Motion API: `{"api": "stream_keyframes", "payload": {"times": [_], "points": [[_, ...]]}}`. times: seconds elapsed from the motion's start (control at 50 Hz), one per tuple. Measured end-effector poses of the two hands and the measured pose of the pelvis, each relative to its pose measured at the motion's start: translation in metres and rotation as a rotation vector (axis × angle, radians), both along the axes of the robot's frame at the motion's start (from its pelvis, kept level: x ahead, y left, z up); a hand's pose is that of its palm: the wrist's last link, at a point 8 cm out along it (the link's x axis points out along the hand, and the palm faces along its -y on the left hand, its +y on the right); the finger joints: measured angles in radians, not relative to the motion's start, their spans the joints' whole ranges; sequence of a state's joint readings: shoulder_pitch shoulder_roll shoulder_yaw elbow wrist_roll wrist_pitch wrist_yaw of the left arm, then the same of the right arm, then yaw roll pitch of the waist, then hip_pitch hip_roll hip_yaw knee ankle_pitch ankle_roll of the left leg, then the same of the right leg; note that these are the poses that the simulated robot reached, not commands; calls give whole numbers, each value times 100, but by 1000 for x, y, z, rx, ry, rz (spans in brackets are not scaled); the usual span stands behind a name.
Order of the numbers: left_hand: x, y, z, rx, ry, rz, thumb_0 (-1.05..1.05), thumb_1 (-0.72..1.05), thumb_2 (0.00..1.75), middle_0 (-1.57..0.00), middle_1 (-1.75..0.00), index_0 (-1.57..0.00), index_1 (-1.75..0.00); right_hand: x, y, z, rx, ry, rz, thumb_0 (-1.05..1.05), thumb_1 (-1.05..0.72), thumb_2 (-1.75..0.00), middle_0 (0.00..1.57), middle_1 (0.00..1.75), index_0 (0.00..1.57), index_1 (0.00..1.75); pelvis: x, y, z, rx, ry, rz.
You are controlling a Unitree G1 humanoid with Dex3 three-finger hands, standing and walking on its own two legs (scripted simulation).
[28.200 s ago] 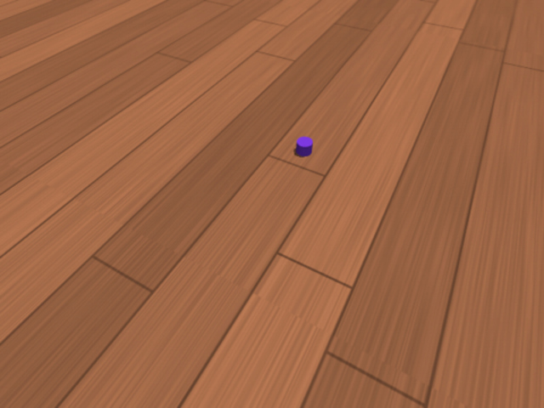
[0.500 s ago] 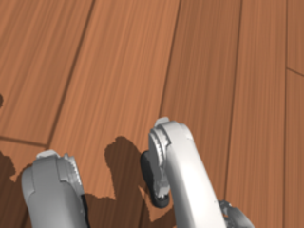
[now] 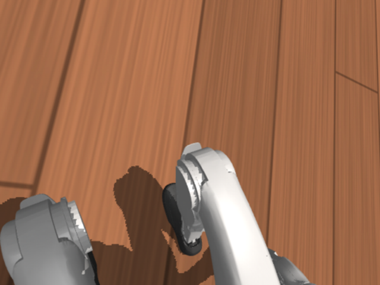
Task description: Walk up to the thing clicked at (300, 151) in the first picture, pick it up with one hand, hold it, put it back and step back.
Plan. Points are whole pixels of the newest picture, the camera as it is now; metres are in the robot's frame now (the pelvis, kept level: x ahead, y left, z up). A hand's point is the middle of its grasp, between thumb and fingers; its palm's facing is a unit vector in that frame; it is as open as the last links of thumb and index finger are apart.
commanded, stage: rest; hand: left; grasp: from above
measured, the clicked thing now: out of the picture +0.49 +0.33 -0.25
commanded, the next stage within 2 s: open in 0.86 s
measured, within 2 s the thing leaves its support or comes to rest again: neither
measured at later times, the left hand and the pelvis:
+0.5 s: hand out of the picture +0.47 +0.32 -0.24, palm faces -0.46 -0.14 -0.88, open 10.7 cm; pelvis +0.00 +0.01 -0.01, yaw -2 degrees
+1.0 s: hand out of the picture +0.48 +0.32 -0.25, palm faces -0.45 -0.14 -0.88, open 10.7 cm; pelvis +0.00 +0.01 -0.01, yaw -3 degrees
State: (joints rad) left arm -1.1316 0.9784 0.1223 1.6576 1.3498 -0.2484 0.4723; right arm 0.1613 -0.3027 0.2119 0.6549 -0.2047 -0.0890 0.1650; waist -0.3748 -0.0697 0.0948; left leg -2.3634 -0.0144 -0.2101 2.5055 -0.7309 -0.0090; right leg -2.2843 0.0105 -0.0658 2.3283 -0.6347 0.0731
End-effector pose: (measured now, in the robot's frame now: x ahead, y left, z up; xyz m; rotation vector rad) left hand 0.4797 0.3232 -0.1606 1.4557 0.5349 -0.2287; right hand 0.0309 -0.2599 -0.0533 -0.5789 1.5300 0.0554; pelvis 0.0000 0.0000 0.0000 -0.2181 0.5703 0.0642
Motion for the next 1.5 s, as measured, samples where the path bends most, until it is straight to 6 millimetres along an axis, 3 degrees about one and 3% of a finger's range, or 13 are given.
{"api": "stream_keyframes", "payload": {"times": [0.56, 1.04, 1.18, 1.34, 1.5], "points": [[0, 2, -27, -11, 1, 23, 1, -16, 75, -38, -93, -55, -84, 2, 6, 10, 3, -4, 89, 0, -91, -90, 21, 30, 21, 30, -3, 6, -6, -35, -41, -15], [3, -1, -32, -7, -8, 18, 0, -16, 74, -37, -93, -54, -85, 7, 12, 11, 32, -21, 133, 0, -91, -90, 21, 30, 21, 30, -3, 6, -8, -43, -57, -22], [3, -1, -34, -6, -7, 29, 0, -16, 77, -30, -99, -43, -93, 4, 12, 13, 32, -19, 132, 0, -91, -90, 21, 30, 21, 30, -5, 6, -8, -44, -61, -25], [3, -1, -35, -5, -8, 26, 0, -32, 87, -18, -108, -24, -103, -1, 12, 16, 27, -4, 129, 0, -91, -90, 21, 30, 21, 30, -5, 6, -7, -47, -62, -25], [5, 0, -34, -9, -8, 26, 0, -41, 94, -11, -112, -14, -108, -3, 14, 17, 26, -4, 125, 0, -91, -90, 21, 30, 21, 30, -6, 7, -6, -52, -65, -26]]}}
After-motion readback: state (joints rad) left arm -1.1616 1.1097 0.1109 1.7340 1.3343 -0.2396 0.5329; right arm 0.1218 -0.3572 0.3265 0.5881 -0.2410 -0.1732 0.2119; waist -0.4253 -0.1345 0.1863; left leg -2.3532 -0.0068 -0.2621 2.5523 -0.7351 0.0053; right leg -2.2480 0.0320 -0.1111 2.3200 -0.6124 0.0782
